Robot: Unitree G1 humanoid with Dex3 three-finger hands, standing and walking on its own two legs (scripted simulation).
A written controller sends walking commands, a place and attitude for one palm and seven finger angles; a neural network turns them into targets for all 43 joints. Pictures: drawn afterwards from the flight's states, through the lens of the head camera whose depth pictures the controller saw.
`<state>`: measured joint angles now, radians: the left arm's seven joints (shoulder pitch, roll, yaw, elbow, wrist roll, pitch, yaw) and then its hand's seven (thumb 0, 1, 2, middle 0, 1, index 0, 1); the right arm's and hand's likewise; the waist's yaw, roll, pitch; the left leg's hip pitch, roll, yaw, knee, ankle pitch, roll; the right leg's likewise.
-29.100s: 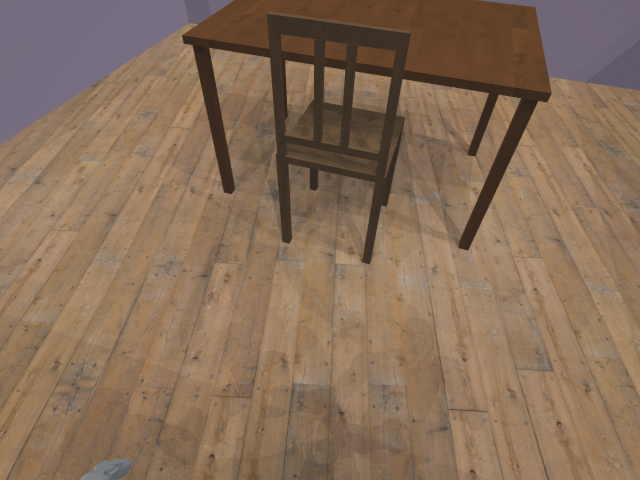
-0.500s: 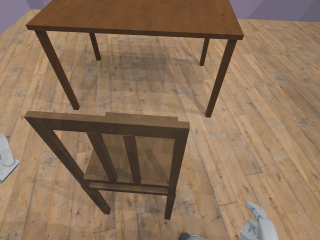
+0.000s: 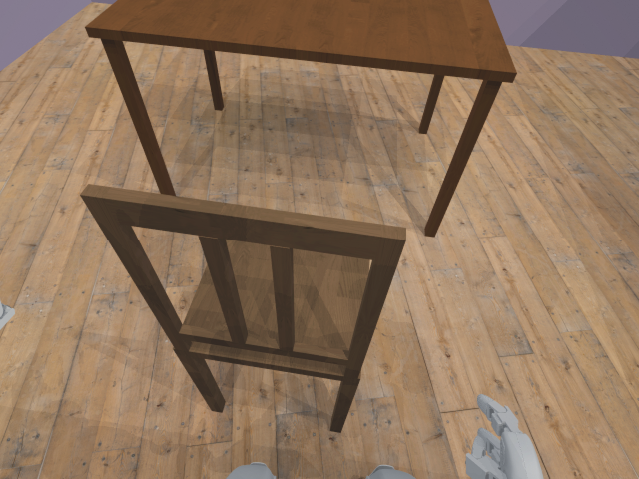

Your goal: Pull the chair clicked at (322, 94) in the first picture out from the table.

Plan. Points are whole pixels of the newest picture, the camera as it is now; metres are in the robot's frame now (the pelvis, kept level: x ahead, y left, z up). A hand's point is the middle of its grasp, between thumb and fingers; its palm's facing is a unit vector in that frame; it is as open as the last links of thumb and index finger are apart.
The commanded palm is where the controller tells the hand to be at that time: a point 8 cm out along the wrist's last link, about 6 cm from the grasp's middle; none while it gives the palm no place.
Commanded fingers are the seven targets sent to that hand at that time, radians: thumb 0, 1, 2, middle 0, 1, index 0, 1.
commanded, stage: step back with the hand held close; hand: left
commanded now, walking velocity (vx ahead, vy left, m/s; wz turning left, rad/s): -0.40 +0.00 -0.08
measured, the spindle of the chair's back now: (228, 295) +0.38 +0.17 -0.05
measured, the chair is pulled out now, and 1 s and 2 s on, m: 0.58 0.58 0.58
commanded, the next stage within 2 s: stop stepping back and stand still in 0.66 s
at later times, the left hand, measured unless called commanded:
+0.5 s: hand (38, 326) +0.19 +0.23 +0.20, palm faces +0.39 -0.76 -0.52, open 7.4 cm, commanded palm +0.12 +0.28 +0.20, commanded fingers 0.00 0.90 0.90 -0.20 -0.30 -0.20 -0.30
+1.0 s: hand out of the picture +0.09 +0.21 +0.20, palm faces +0.31 -0.78 -0.55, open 7.4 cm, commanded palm +0.05 +0.26 +0.20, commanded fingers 0.00 0.90 0.90 -0.20 -0.30 -0.20 -0.30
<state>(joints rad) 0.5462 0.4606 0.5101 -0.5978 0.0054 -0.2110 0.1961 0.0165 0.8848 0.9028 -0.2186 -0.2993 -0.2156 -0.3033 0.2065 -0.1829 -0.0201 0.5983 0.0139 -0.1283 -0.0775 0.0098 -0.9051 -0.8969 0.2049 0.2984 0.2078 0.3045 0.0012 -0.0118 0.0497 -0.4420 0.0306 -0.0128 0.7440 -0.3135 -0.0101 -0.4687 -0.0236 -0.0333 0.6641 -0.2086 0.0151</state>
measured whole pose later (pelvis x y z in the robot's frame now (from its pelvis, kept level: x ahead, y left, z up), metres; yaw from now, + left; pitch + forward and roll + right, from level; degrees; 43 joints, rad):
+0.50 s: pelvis -0.03 -0.01 +0.01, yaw -3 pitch +2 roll -4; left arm 0.50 0.42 0.47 -0.57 -0.02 -0.29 0.15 0.02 0.89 0.90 -0.21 -0.30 -0.21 -0.30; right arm 0.15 -0.18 -0.01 0.68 -0.02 -0.18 -0.05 0.01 -0.91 -0.90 0.21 0.30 0.21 0.30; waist 0.02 0.06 0.09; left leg -0.49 0.15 0.00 0.65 -0.18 -0.04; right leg -0.23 0.05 -0.06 0.50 -0.31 0.00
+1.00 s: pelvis -0.13 -0.03 +0.02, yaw -7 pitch -2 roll -2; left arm 0.62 0.47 0.45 -0.56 -0.03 -0.22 0.15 0.01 0.88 0.90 -0.22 -0.30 -0.22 -0.30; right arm 0.22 -0.18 0.00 0.64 0.02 -0.12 -0.06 0.01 -0.91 -0.90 0.20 0.30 0.21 0.30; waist 0.00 0.03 0.05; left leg -0.36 0.09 -0.01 0.68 -0.38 -0.02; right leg -0.26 -0.01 -0.09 0.51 -0.21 0.00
